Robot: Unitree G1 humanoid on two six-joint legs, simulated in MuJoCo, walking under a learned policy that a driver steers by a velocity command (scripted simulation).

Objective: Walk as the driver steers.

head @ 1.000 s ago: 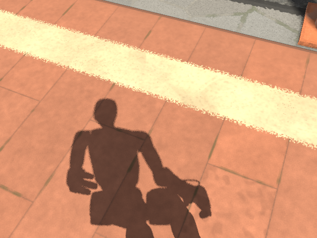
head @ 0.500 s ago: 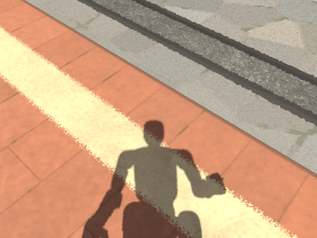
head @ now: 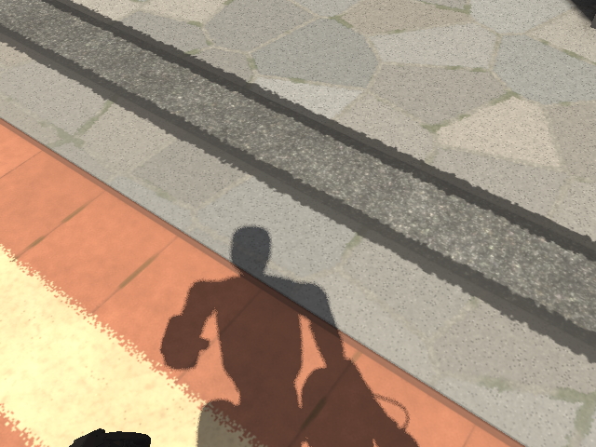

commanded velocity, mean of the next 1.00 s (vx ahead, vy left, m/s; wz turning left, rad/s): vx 1.00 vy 0.00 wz -0.82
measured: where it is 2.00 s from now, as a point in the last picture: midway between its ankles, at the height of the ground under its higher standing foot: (472, 199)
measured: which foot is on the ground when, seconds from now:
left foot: down 0.00-0.16, up 0.18-0.54, down 0.56-1.00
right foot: up 0.00-0.14, down 0.16-0.56, up 0.58-1.00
